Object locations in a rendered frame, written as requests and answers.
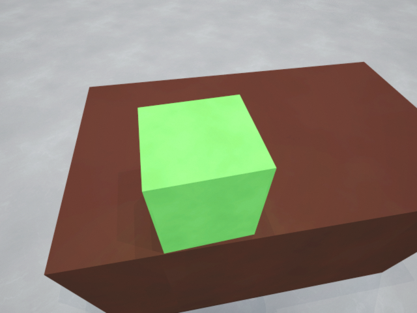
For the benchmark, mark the pedestal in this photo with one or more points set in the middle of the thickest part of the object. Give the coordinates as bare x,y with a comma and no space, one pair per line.
342,203

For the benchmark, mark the carton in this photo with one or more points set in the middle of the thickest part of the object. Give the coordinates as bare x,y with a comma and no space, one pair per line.
205,171

